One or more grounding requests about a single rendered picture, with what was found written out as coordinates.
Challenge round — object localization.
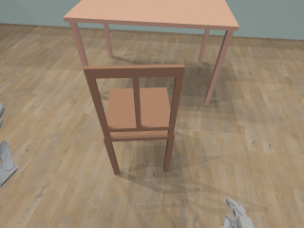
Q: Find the table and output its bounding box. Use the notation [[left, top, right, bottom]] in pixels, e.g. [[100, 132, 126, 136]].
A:
[[63, 0, 239, 105]]

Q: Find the right robot hand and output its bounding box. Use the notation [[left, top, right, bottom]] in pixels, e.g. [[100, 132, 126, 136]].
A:
[[220, 198, 255, 228]]

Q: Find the chair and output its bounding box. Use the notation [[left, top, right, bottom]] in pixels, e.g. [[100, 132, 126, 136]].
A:
[[83, 64, 185, 175]]

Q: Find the left robot hand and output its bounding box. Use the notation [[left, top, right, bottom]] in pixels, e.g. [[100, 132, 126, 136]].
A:
[[0, 104, 18, 187]]

